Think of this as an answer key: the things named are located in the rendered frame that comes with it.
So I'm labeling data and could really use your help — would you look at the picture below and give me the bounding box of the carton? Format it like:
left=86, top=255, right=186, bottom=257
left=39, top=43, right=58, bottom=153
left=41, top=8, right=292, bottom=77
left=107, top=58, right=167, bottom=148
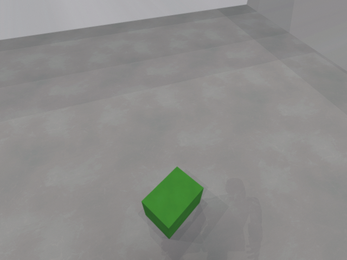
left=142, top=167, right=204, bottom=239

